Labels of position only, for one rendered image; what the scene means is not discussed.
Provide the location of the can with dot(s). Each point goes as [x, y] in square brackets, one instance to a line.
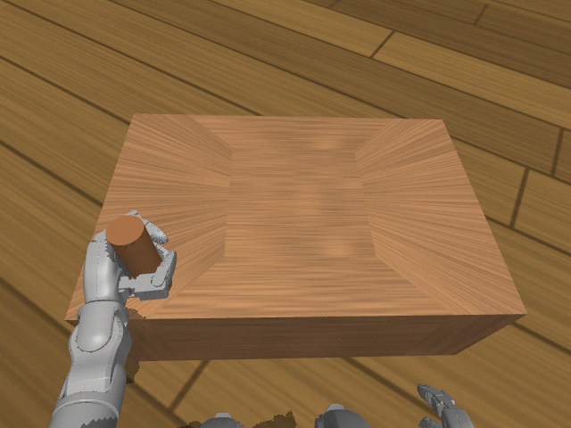
[131, 241]

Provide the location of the right robot hand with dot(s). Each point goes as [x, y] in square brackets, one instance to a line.
[443, 405]

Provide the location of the left robot hand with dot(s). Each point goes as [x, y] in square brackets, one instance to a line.
[106, 277]

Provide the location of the left robot arm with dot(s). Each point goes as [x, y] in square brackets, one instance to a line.
[93, 391]

